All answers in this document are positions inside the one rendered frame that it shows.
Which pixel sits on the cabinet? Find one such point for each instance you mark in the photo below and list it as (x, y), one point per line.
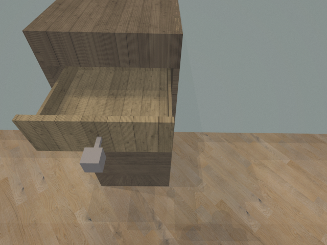
(113, 33)

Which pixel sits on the drawer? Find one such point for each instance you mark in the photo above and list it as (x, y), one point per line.
(130, 108)

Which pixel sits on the handle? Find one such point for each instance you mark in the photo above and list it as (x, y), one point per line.
(93, 159)

